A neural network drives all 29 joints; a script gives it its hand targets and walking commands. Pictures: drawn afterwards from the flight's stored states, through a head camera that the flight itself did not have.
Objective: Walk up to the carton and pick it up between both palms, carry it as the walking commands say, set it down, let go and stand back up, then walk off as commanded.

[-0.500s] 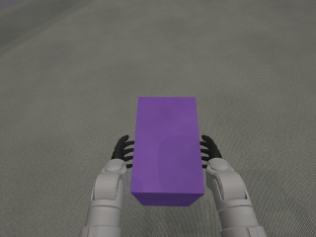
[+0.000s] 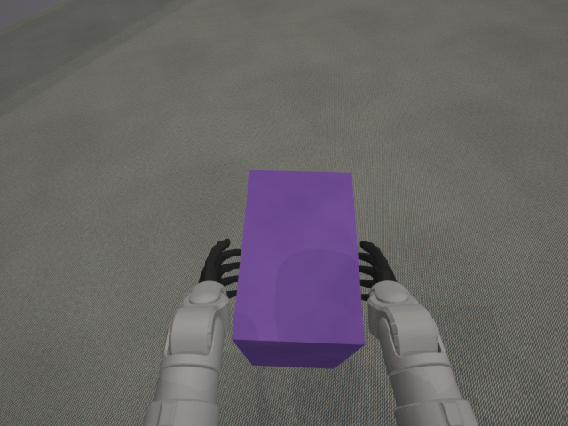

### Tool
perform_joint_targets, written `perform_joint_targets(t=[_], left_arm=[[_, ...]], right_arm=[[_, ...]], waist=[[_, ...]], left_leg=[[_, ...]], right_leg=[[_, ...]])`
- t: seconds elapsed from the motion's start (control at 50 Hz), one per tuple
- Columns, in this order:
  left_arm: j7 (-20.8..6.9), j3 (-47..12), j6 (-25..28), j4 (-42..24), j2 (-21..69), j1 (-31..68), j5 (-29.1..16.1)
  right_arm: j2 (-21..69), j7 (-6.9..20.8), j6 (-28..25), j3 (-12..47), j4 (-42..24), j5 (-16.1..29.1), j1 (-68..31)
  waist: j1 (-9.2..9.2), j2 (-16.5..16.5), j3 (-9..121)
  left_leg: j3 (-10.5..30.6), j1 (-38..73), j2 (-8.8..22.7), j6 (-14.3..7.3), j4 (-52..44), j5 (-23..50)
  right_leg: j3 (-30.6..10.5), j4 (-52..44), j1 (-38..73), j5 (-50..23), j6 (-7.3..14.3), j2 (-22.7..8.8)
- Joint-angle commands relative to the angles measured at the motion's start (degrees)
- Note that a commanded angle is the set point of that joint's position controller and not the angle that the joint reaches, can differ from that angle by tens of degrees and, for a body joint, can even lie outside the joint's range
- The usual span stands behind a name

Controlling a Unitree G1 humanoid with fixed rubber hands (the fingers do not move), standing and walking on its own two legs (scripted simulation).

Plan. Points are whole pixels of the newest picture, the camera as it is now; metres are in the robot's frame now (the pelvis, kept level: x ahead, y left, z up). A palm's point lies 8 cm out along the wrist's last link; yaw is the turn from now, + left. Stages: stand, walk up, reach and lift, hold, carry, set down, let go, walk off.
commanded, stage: carry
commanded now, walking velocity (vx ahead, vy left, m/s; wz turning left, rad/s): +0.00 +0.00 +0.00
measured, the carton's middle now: (296, 280) +0.35 -0.01 -0.05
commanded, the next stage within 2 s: none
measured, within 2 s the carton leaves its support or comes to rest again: neither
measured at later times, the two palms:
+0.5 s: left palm (222, 126) +0.69 +0.13 +0.03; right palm (337, 125) +0.67 -0.11 +0.02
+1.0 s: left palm (214, 46) +1.02 +0.17 +0.05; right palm (303, 45) +0.99 -0.07 +0.04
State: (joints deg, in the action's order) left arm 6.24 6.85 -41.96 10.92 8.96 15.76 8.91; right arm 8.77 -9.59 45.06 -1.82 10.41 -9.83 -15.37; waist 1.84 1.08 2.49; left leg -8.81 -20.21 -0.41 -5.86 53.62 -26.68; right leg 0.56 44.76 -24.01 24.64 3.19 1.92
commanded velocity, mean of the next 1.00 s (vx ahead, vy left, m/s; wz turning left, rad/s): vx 0.00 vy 0.00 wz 0.00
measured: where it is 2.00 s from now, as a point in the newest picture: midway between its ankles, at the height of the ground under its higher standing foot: (265, 181)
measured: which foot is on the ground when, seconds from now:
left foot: up 0.00-0.22, down 0.24-0.52, up 0.54-0.72, down 0.74-1.00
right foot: down 0.00-0.24, up 0.26-0.46, down 0.48-0.76, up 0.78-1.00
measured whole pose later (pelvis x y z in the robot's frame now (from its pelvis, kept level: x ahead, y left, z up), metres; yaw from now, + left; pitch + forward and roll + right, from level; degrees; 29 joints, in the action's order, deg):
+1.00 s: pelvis +0.70 +0.07 +0.02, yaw -5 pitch +4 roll -4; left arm 7.2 6.2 -43.3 10.7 9.3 17.2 10.3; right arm 9.0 -8.1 44.5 -3.7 12.2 -10.2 -16.2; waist 0.3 2.3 2.5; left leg -7.1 -15.8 -1.5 -7.5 35.3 -24.1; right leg 2.3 45.2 -22.3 26.0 2.0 1.6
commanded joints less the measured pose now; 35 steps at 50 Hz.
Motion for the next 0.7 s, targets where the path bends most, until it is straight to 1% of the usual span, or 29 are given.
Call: perform_joint_targets(t=[0.0,0.02,0.06,0.1,0.12,0.14,0.16,0.18,0.2,0.22,0.24,0.26,0.28,0.32,0.34,0.38,0.4,0.42,0.44,0.46,0.48,0.5,0.52,0.54,0.56,0.6,0.64,0.66,0.68], left_arm=[[-14.07,-33.5,2.68,-12.26,61.31,29.27,-14.38],[-13.91,-33.18,2.28,-12.05,60.7,28.43,-14.08],[-13.65,-33.64,1.7,-12.59,59.85,26.33,-14.13],[-13.38,-34.77,1.04,-12.59,59.36,23.16,-14.03],[-13.19,-35.21,0.86,-13.66,59.13,22.85,-14.0],[-13.06,-35.57,0.64,-14.23,59.0,22.55,-13.68],[-12.91,-35.97,0.56,-15.18,59.02,22.84,-13.72],[-12.67,-36.8,0.44,-15.48,59.0,23.1,-14.0],[-12.78,-36.6,-0.08,-15.4,57.76,25.32,-14.47],[-13.1,-36.51,-0.26,-13.79,59.34,25.77,-14.3],[-13.53,-36.23,-0.12,-13.41,59.74,23.54,-14.21],[-13.64,-34.53,0.56,-10.67,59.2,24.24,-13.12],[-14.06,-35.71,1.54,-11.98,59.89,29.5,-14.4],[-14.62,-34.7,2.57,-10.22,60.6,33.48,-14.61],[-14.67,-33.59,2.81,-10.09,60.85,33.58,-14.43],[-14.39,-31.38,2.76,-7.39,61.52,30.21,-13.29],[-14.22,-31.34,2.69,-6.35,62.33,29.12,-13.04],[-14.18,-31.8,2.63,-6.67,62.87,28.69,-13.0],[-14.43,-31.75,2.46,-5.49,62.58,25.62,-13.07],[-14.56,-31.7,2.6,-6.5,61.62,26.04,-13.12],[-14.51,-31.94,1.9,-7.01,60.84,27.25,-13.29],[-14.23,-33.16,1.99,-6.84,61.75,23.39,-12.77],[-14.2,-33.0,1.72,-7.23,62.16,23.77,-13.05],[-14.04,-32.82,1.79,-8.02,61.73,26.18,-12.86],[-14.01,-33.16,1.83,-8.64,61.12,27.05,-13.1],[-13.73,-34.58,1.51,-9.79,60.67,25.45,-13.48],[-13.32,-35.95,1.26,-12.19,60.28,26.2,-13.78],[-13.1,-36.51,1.04,-13.07,60.37,24.97,-13.84],[-12.93,-37.37,0.73,-14.25,60.46,24.56,-14.47]], right_arm=[[62.0,16.0,-5.48,32.9,-14.78,18.81,-36.65],[62.5,15.93,-4.9,32.28,-12.69,18.52,-34.39],[61.01,15.62,-4.73,30.96,-13.97,17.84,-32.01],[59.6,15.65,-4.48,30.46,-14.59,17.61,-29.01],[59.29,15.81,-4.44,30.96,-15.83,17.98,-29.19],[58.89,16.06,-4.39,31.39,-16.76,18.36,-29.44],[58.82,16.34,-4.26,31.64,-17.32,18.7,-29.43],[58.64,16.76,-4.28,31.51,-17.01,18.73,-29.61],[58.11,16.94,-3.95,30.08,-15.04,18.57,-29.75],[58.84,17.18,-3.96,28.59,-10.4,17.68,-28.03],[58.25,17.24,-4.48,27.15,-7.69,16.06,-24.27],[57.99,16.97,-5.2,28.31,-12.51,15.64,-27.5],[58.87,16.46,-5.86,29.65,-14.48,15.8,-32.15],[59.45,15.98,-6.78,30.8,-14.06,15.78,-36.68],[60.35,15.75,-6.94,31.35,-14.9,16.16,-38.22],[61.17,15.85,-6.51,32.09,-13.68,16.38,-38.12],[61.01,15.89,-6.33,32.36,-13.41,16.78,-37.0],[60.55,15.96,-6.11,32.85,-13.74,17.34,-37.06],[60.2,16.03,-5.67,32.85,-13.04,17.4,-35.43],[60.15,16.25,-5.27,32.88,-13.44,17.65,-36.53],[60.76,16.47,-4.25,31.56,-11.28,16.8,-34.66],[61.01,16.65,-4.75,31.41,-12.75,17.11,-33.96],[61.08,16.83,-4.77,31.63,-12.35,17.64,-33.51],[61.14,16.82,-4.7,30.94,-10.44,17.3,-32.99],[61.19,16.75,-4.68,30.26,-9.93,16.95,-32.39],[59.72,16.67,-4.65,29.27,-11.26,16.9,-30.0],[58.68,16.77,-4.66,29.26,-12.84,17.29,-29.63],[58.77,16.91,-4.67,30.13,-14.68,18.1,-29.84],[58.96,17.12,-4.61,30.83,-15.96,18.7,-30.28]], waist=[[-4.21,-13.42,24.88],[-4.02,-13.06,24.47],[-4.44,-12.63,25.32],[-4.88,-10.62,28.01],[-4.64,-8.77,29.38],[-3.81,-5.69,30.0],[-2.18,-3.43,30.4],[0.02,0.4,31.37],[1.95,8.8,36.11],[0.87,23.4,37.21],[-0.12,18.56,37.3],[0.34,11.56,35.2],[0.54,7.82,29.19],[0.3,4.8,19.4],[0.2,3.69,16.74],[-0.85,4.42,19.63],[-1.42,6.41,22.29],[-2.31,5.43,25.75],[-2.75,1.53,29.73],[-3.63,-8.63,32.84],[-3.09,-15.47,32.11],[-4.15,-16.53,28.45],[-4.5,-15.82,25.08],[-4.67,-12.96,22.74],[-4.63,-12.16,22.08],[-4.36,-9.65,24.69],[-3.43,-7.95,28.24],[-2.13,-6.26,29.18],[-0.18,-3.2,30.35]], left_leg=[[4.28,-30.3,-4.4,3.45,18.86,-9.31],[3.48,-36.88,-3.23,3.21,19.09,-9.94],[1.79,-45.66,-2.45,2.62,17.02,-10.39],[0.69,-47.44,-2.8,2.91,12.2,-8.84],[-0.03,-43.26,-3.24,2.8,5.63,-4.89],[-1.45,-32.98,-4.51,2.86,-5.3,2.22],[-3.19,-14.7,-6.29,3.08,-17.42,11.89],[-2.33,7.05,-6.01,1.62,-24.55,30.49],[13.58,33.07,7.39,-6.25,-20.71,84.5],[28.57,50.21,21.03,-15.16,-13.95,131.72],[30.03,48.88,23.22,-16.83,-16.15,125.96],[28.75,45.85,22.42,-15.63,-17.07,111.61],[28.17,42.58,20.94,-13.32,-17.08,105.33],[26.35,33.1,18.04,-10.29,-17.57,93.16],[24.13,31.18,16.87,-9.0,-17.79,93.3],[14.21,28.23,13.63,-4.52,-15.9,87.51],[9.69,26.67,11.28,-2.2,-11.19,87.82],[6.33,21.0,9.61,0.22,-5.17,82.29],[4.57,8.93,6.44,3.11,1.94,63.26],[1.74,-5.34,-0.3,5.82,13.45,29.95],[4.64,-14.72,-5.93,5.63,17.38,-5.98],[7.25,-21.01,-5.16,4.05,18.22,-9.7],[6.77,-29.88,-4.43,3.34,19.04,-11.34],[6.23,-37.55,-3.42,3.19,17.44,-12.73],[5.65,-43.66,-2.57,2.73,16.35,-14.83],[5.01,-45.73,-0.91,2.74,8.16,-11.18],[4.89,-34.85,-0.63,3.43,-5.93,-0.73],[3.45,-19.04,-1.84,3.79,-18.77,9.38],[1.53,1.24,-3.32,3.27,-27.7,29.52]], right_leg=[[-18.04,-7.46,48.48,-112.89,8.73,-15.71],[-17.1,-6.25,53.49,-110.98,7.59,-14.66],[-16.28,-3.52,60.54,-108.91,6.48,-13.31],[-14.9,-1.28,64.43,-108.39,5.92,-13.0],[-12.65,0.13,62.59,-108.86,5.07,-11.86],[-8.81,1.96,55.23,-107.94,3.54,-9.28],[-3.46,5.54,40.71,-104.24,1.17,-6.34],[-1.1,13.07,22.18,-92.05,-0.94,-5.33],[1.71,26.05,0.02,-57.5,-6.13,-3.33],[2.4,36.59,-17.21,10.54,-8.52,6.24],[-1.36,37.81,-16.91,14.12,-5.89,4.4],[-3.13,37.54,-18.78,10.55,-4.34,3.49],[-3.31,34.82,-22.73,11.38,-3.21,2.8],[-3.13,22.07,-24.81,17.64,-2.1,-0.65],[-0.92,13.77,-23.54,16.2,-2.09,-1.29],[4.49,-6.89,-10.49,1.96,-2.69,-0.58],[7.49,-15.05,-3.02,-9.24,-3.02,1.58],[7.27,-19.77,8.07,-25.84,-2.0,1.5],[-0.92,-14.91,22.91,-57.77,1.95,-4.48],[-12.39,-8.59,36.9,-100.52,9.34,-14.26],[-19.69,-9.01,44.04,-119.58,14.01,-19.23],[-21.31,-8.76,45.06,-114.69,14.0,-19.6],[-20.08,-8.74,49.5,-110.77,12.6,-18.32],[-19.04,-8.01,53.31,-105.52,10.94,-17.23],[-19.04,-5.9,56.85,-102.91,9.68,-15.91],[-17.95,-2.91,60.37,-98.62,8.21,-15.91],[-12.47,-0.22,54.9,-92.59,5.53,-14.16],[-6.05,2.03,43.04,-88.2,2.92,-11.05],[0.07,7.24,27.61,-78.18,-0.01,-8.04]])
